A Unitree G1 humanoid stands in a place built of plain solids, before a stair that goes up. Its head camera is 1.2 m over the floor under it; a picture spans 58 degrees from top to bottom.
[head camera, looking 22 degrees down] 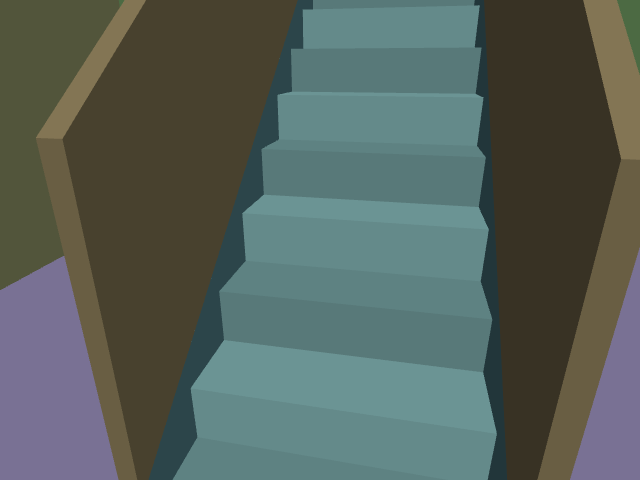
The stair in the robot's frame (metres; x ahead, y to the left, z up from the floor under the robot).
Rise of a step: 0.18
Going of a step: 0.23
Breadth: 0.81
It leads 11 degrees to the right of straight ahead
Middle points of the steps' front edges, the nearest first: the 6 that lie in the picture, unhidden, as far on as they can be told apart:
0.88 -0.04 0.36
1.11 -0.08 0.55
1.34 -0.13 0.73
1.57 -0.17 0.91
1.80 -0.22 1.09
2.03 -0.27 1.27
